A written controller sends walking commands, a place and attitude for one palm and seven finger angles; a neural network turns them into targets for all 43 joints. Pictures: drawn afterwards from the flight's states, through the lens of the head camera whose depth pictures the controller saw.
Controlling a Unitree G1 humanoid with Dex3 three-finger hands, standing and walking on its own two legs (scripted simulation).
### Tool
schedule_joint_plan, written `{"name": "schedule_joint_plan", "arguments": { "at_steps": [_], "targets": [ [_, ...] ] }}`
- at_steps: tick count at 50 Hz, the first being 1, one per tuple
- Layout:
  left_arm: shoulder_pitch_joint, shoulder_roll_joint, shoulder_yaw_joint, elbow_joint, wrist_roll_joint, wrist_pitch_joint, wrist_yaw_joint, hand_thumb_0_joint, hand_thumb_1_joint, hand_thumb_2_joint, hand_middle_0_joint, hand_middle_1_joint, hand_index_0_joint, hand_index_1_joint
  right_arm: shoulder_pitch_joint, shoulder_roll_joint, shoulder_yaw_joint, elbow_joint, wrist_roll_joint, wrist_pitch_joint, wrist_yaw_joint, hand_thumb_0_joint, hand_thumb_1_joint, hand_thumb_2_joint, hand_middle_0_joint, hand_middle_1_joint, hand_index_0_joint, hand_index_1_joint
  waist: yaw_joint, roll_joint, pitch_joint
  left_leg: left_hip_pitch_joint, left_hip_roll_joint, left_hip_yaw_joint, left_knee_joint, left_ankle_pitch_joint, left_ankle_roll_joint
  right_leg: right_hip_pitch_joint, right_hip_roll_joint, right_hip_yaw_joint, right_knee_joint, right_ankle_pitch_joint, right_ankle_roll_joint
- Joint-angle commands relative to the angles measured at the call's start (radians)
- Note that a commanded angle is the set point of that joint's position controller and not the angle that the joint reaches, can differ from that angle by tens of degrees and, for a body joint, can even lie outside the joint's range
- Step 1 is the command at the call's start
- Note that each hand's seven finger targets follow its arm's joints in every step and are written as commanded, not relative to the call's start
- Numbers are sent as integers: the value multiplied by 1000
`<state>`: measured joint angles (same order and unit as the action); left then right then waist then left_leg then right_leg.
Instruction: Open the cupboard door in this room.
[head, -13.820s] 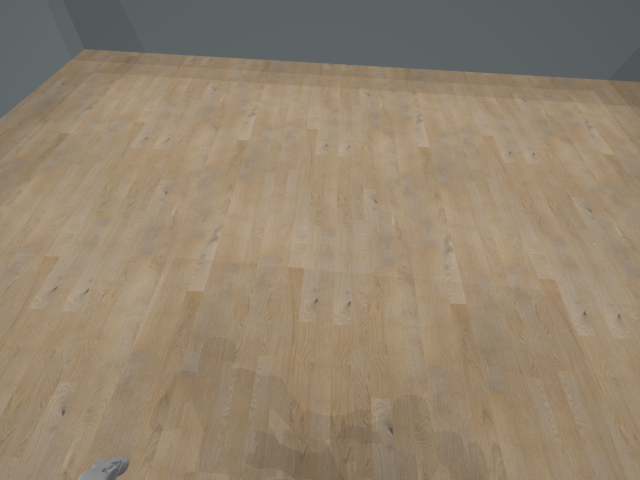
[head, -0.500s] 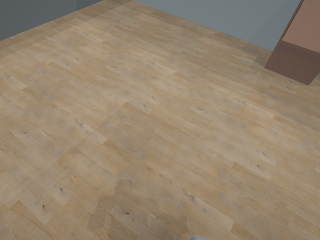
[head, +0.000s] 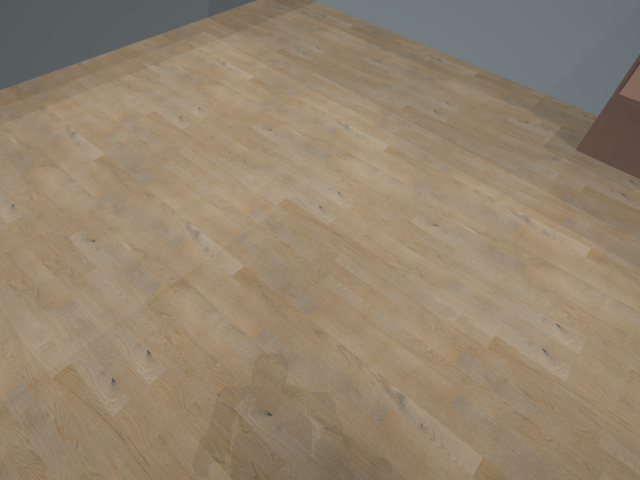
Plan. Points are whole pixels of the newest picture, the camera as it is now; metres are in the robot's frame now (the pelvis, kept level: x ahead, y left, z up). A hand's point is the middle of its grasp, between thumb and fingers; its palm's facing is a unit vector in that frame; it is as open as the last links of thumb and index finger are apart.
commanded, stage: turn or walk to find it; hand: left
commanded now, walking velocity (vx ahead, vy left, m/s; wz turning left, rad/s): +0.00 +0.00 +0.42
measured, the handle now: out of the picture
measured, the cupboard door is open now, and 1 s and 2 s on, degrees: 0 0 0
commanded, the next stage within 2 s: none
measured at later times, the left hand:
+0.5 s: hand out of the picture +0.03 +0.18 -0.14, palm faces +0.21 -0.94 -0.27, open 7.4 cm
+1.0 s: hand out of the picture -0.10 +0.23 -0.17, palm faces +0.43 -0.87 -0.25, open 7.4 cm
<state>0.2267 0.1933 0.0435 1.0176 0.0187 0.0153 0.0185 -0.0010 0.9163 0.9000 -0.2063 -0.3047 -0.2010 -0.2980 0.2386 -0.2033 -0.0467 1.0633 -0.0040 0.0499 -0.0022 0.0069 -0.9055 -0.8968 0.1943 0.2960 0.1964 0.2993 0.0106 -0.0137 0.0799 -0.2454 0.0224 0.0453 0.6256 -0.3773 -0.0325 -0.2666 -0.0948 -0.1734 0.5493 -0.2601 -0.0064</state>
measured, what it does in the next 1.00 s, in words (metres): steps on the spot, turning left: left foot, then right foot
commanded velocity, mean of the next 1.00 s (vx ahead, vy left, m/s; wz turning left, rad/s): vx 0.00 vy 0.00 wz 0.42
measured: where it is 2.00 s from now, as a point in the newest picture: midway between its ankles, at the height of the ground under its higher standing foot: outside the picture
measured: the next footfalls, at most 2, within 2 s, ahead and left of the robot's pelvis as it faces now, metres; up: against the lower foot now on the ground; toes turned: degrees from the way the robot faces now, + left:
left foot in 0.02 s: +0.03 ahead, +0.13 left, +0.00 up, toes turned +3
right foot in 0.38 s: +0.04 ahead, -0.12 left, +0.00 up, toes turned +4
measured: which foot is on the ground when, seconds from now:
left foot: up 0.00-0.00, down 0.02-0.40, up 0.42-0.80, down 0.82-1.00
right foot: down 0.00-0.02, up 0.04-0.36, down 0.38-0.84, up 0.86-1.00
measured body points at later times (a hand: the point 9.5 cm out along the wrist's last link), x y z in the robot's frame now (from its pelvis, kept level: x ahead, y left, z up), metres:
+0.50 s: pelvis -0.02 -0.03 +0.00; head +0.00 -0.05 +0.45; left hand +0.02 +0.23 -0.12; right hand +0.08 -0.27 -0.16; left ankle -0.05 +0.11 -0.68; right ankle -0.01 -0.12 -0.73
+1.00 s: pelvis -0.05 +0.01 +0.00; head -0.02 +0.05 +0.45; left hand -0.13 +0.27 -0.15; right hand +0.12 -0.18 -0.13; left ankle -0.09 +0.11 -0.73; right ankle -0.02 -0.13 -0.66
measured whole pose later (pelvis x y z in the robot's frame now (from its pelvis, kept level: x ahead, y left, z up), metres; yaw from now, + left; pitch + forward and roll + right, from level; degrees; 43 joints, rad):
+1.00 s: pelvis -0.05 +0.01 +0.00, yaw +23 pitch +0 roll -1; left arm 0.21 0.27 0.06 0.99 0.01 0.07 0.01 0.00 0.91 0.90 -0.20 -0.30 -0.20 -0.30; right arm 0.15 -0.18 -0.03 0.97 -0.02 0.02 0.00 0.00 -0.90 -0.90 0.20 0.30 0.20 0.30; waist 0.02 -0.03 0.09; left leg -0.23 0.01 0.03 0.50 -0.27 0.03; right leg -0.45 -0.10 -0.06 1.05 -0.44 0.07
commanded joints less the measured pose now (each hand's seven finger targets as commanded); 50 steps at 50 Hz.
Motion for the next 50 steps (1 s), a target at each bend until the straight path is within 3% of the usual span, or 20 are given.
{"name": "schedule_joint_plan", "arguments": {
  "at_steps": [1, 2, 3, 7, 13, 17, 18, 19, 20, 21, 23, 25, 35, 39, 40, 41, 42, 44, 47, 50],
  "targets": [
    [17, 105, 31, -84, -14, 7, 5, 0, 900, 900, -200, -300, -200, -300, 63, -177, -38, -74, -18, -42, -3, 0, -900, -900, 200, 300, 200, 300, -26, 249, -92, 147, 275, -355, -335, 272, 125, -203, -28, 17, 180, -120, 52],
    [-49, 96, 21, -106, -7, 14, 4, 0, 900, 900, -200, -300, -200, -300, 69, -209, -47, -77, -20, -38, -9, 0, -900, -900, 200, 300, 200, 300, -55, 288, -65, 68, 354, -445, -398, 307, 209, -223, 4, 57, 334, -305, 60],
    [-81, 99, 25, -102, -2, 23, 7, 0, 900, 900, -200, -300, -200, -300, 54, -193, -44, -71, -20, -41, -17, 0, -900, -900, 200, 300, 200, 300, -51, 283, -53, 41, 325, -422, -399, 311, 219, -233, -8, 123, 424, -288, 58],
    [-46, 98, 24, -73, -5, 14, -5, 0, 900, 900, -200, -300, -200, -300, -13, -165, -31, -88, -17, -49, -24, 0, -900, -900, 200, 300, 200, 300, -14, 156, -77, 105, 221, -273, -316, 494, 193, -239, 7, 139, 462, -186, 68],
    [-77, 84, 16, -105, -12, 8, 0, 0, 900, 900, -200, -300, -200, -300, 15, -185, -48, -100, -21, -40, -20, 0, -900, -900, 200, 300, 200, 300, -41, 155, -113, 145, 211, -315, -261, 612, 203, -169, 41, 133, 261, -207, 76],
    [22, 97, 20, -89, -13, -5, 4, 0, 900, 900, -200, -300, -200, -300, -36, -184, -57, -132, -16, -32, -12, 0, -900, -900, 200, 300, 200, 300, 4, 165, -136, 33, 156, -314, -192, 535, 154, 43, 62, 102, -37, -22, 71],
    [61, 121, 23, -85, -9, -14, 7, 0, 900, 900, -200, -300, -200, -300, -45, -166, -56, -140, -10, -32, -8, 0, -900, -900, 200, 300, 200, 300, 22, 107, -150, -27, 117, -288, -133, 438, 113, 142, 29, 121, -165, 72, 66],
    [76, 190, 36, -86, 4, -25, 14, 0, 900, 900, -200, -300, -200, -300, -28, -115, -51, -152, -2, -33, -1, 0, -900, -900, 200, 300, 200, 300, 23, -75, -163, -192, 25, -193, 8, 222, 52, 278, -142, 292, -232, 127, 16],
    [73, 262, 50, -100, 9, -25, 16, 0, 900, 900, -200, -300, -200, -300, -57, -76, -42, -189, -5, -31, 2, 0, -900, -900, 200, 300, 200, 300, 34, -269, -97, -323, -82, -82, 199, -166, 2, 245, -350, 471, -263, 225, -98],
    [65, 243, 56, -112, -1, -29, 16, 0, 900, 900, -200, -300, -200, -300, -67, -128, -56, -181, -17, -10, -1, 0, -900, -900, 200, 300, 200, 300, 43, -275, -91, -291, -38, -140, 370, -203, 8, 108, -374, 489, -301, 153, -146],
    [-36, 193, 42, -142, -1, -23, 14, 0, 900, 900, -200, -300, -200, -300, -62, -121, -61, -155, -17, 2, 10, 0, -900, -900, 200, 300, 200, 300, -10, -133, -5, -306, -12, -138, 552, -89, 7, 11, -283, 364, -300, 54, -133],
    [-76, 157, 31, -157, 1, -27, 14, 0, 900, 900, -200, -300, -200, -300, -21, -103, -55, -133, -19, 6, 19, 0, -900, -900, 200, 300, 200, 300, -36, -126, -11, -290, 1, -104, 580, -7, -11, 20, -220, 232, -265, 145, -98],
    [70, 226, 51, -102, 15, -21, 11, 0, 900, 900, -200, -300, -200, -300, -136, -82, -24, -169, -4, -11, 17, 0, -900, -900, 200, 300, 200, 300, 47, -180, -91, -189, 11, 4, 186, -104, -28, 191, -268, 161, -163, 425, -143],
    [32, 232, 56, -90, 4, -11, 8, 0, 900, 900, -200, -300, -200, -300, -41, -95, -21, -145, -3, -28, 12, 0, -900, -900, 200, 300, 200, 300, -6, -155, -147, 6, 5, 41, -136, 95, -10, 153, -242, 80, -28, 401, -68],
    [39, 208, 52, -97, -6, -3, 5, 0, 900, 900, -200, -300, -200, -300, -11, -136, -31, -140, -6, -37, 12, 0, -900, -900, 200, 300, 200, 300, -26, -50, -161, 142, 43, -8, -236, 226, 11, 35, -205, 38, 69, 285, -15],
    [57, 151, 44, -126, -11, 5, -1, 0, 900, 900, -200, -300, -200, -300, 10, -234, -53, -148, -15, -45, 10, 0, -900, -900, 200, 300, 200, 300, -36, 223, -171, 268, 267, -303, -278, 455, 107, -201, -81, -18, 251, -62, 60],
    [-11, 120, 23, -159, -4, 10, -2, 0, 900, 900, -200, -300, -200, -300, 60, -288, -64, -137, -14, -35, 6, 0, -900, -900, 200, 300, 200, 300, -70, 291, -137, 209, 396, -398, -310, 605, 212, -268, -26, 25, 401, -388, 77],
    [-89, 131, 29, -150, -5, 25, 4, 0, 900, 900, -200, -300, -200, -300, 28, -244, -57, -124, -16, -37, -15, 0, -900, -900, 200, 300, 200, 300, -63, 267, -99, 135, 333, -367, -313, 522, 217, -302, -33, 137, 539, -305, 74],
    [-36, 128, 32, -108, -4, 18, -11, 0, 900, 900, -200, -300, -200, -300, -56, -194, -37, -148, -16, -46, -17, 0, -900, -900, 200, 300, 200, 300, -16, 165, -87, 132, 225, -232, -291, 574, 179, -279, -18, 139, 555, -166, 85],
    [-47, 123, 28, -112, -6, 17, -9, 0, 900, 900, -200, -300, -200, -300, -28, -190, -41, -144, -14, -48, -15, 0, -900, -900, 200, 300, 200, 300, -28, 147, -108, 156, 213, -233, -282, 617, 187, -257, -5, 141, 498, -159, 94]
  ]
}}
